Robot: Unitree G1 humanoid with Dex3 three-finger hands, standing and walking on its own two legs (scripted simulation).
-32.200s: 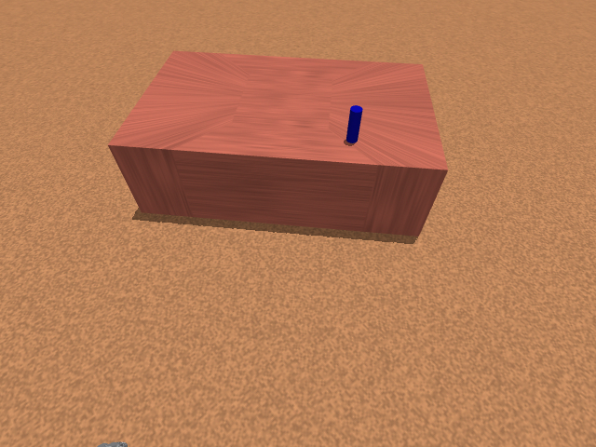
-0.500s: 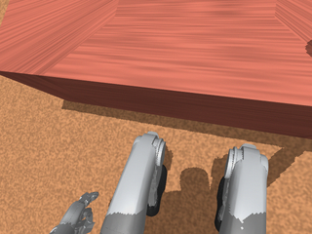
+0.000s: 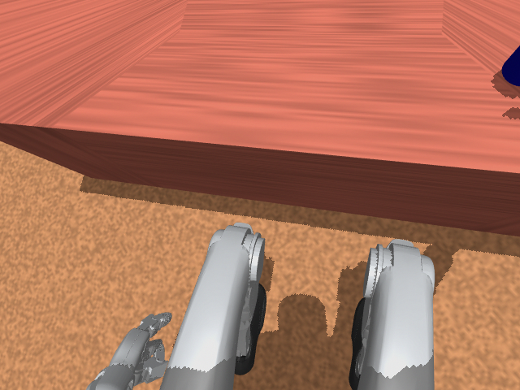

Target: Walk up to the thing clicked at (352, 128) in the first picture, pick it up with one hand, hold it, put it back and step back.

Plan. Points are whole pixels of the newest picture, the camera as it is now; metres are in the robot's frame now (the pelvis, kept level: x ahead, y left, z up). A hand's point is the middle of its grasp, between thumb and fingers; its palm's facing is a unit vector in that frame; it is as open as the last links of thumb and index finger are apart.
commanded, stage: close in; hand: right
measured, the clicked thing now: out of the picture +0.53 -0.28 +0.06
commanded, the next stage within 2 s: close in 0.50 s
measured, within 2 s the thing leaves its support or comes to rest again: neither
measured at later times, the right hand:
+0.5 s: hand out of the picture +0.54 -0.29 +0.05, palm faces +0.26 +0.97 -0.01, open 16.0 cm
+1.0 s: hand out of the picture +0.55 -0.28 +0.06, palm faces +0.27 +0.96 -0.01, open 11.6 cm
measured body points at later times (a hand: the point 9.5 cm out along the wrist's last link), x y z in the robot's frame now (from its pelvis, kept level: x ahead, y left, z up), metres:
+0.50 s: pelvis +0.01 +0.00 +0.04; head +0.24 -0.06 +0.42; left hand +0.10 +0.29 -0.07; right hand +0.52 -0.34 +0.06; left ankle +0.09 +0.13 -0.36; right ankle +0.08 -0.14 -0.36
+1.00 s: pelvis +0.01 +0.00 +0.03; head +0.24 -0.05 +0.42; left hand +0.08 +0.28 -0.08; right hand +0.53 -0.33 +0.06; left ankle +0.09 +0.13 -0.36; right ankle +0.08 -0.14 -0.36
